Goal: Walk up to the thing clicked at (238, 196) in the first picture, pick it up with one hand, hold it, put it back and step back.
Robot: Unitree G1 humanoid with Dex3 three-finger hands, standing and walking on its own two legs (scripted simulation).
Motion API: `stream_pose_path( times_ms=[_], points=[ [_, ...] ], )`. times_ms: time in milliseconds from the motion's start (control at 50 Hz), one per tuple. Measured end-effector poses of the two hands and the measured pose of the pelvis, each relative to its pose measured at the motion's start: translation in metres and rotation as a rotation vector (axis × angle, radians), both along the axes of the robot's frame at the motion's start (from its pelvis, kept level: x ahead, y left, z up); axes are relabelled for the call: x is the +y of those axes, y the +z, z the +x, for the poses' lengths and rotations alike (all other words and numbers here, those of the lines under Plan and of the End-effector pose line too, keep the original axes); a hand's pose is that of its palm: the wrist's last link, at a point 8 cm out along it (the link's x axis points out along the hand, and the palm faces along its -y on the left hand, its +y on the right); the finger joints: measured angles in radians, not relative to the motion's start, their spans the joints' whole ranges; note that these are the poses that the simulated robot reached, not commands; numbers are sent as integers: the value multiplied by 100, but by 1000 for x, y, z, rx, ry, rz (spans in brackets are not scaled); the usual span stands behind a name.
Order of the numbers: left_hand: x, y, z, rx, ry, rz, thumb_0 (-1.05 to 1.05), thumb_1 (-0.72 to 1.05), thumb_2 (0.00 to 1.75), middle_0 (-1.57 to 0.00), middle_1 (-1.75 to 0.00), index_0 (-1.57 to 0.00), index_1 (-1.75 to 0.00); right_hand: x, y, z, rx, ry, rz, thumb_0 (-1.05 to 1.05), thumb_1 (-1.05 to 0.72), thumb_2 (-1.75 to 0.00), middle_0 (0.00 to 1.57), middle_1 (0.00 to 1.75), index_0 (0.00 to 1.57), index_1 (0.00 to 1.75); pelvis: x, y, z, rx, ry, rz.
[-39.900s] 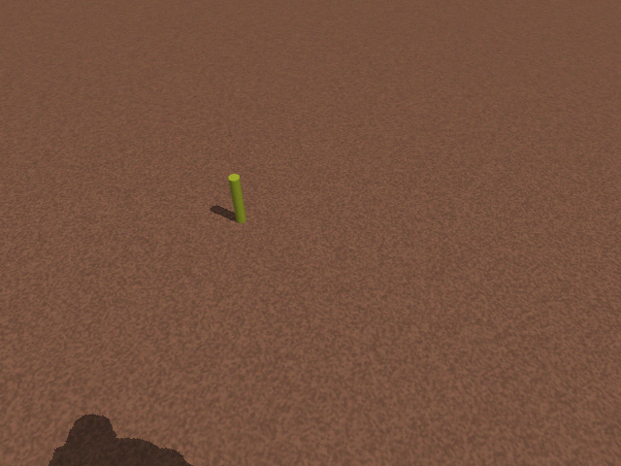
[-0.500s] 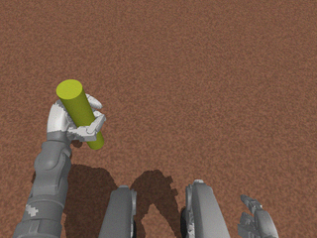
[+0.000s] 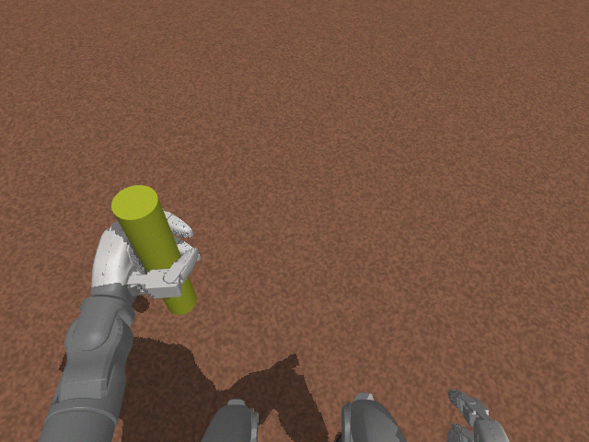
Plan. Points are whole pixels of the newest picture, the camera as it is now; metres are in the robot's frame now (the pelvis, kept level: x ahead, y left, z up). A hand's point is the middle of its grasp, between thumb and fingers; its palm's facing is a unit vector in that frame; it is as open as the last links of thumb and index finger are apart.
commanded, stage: lift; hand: left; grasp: from the side
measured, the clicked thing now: (163, 261) +0.35 +0.18 +0.03
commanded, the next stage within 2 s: hold in 0.58 s
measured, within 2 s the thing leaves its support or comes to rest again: neither
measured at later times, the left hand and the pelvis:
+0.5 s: hand (170, 241) +0.34 +0.16 +0.09, palm faces -0.07 -1.00 +0.00, open 5.8 cm; pelvis +0.01 -0.01 +0.04, yaw +0 degrees
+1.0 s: hand (173, 227) +0.35 +0.15 +0.11, palm faces -0.08 -1.00 +0.01, open 5.8 cm; pelvis +0.02 -0.01 +0.06, yaw +0 degrees
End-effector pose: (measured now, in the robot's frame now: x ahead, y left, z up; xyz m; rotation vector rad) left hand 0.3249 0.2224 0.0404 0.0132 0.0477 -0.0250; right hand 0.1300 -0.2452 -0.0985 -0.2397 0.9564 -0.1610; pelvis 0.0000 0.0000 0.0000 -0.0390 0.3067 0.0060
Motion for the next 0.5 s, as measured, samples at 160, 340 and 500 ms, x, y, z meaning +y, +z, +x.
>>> stream_pose_path(
  times_ms=[160, 340, 500],
  points=[
    [-4, 20, 2, 0, -24, 4, 5, 13, 110, -99, -108, -98, -108, 4, 18, 0, -12, -1, 12, 1, -89, -88, 20, 30, 20, 29, -1, 18, 4, -47, -3, 5],
    [-6, 38, 1, -6, -22, -16, 5, 13, 110, -99, -108, -98, -108, -1, 36, 1, -19, -11, 6, 1, -89, -88, 20, 30, 20, 29, -3, 34, 9, -90, -6, 12],
    [-10, 49, 1, -8, -42, -14, 5, 13, 110, -99, -109, -98, -108, -8, 45, 3, -24, -20, -5, 1, -88, -88, 20, 30, 20, 29, -7, 44, 13, -117, -6, 14]
  ],
)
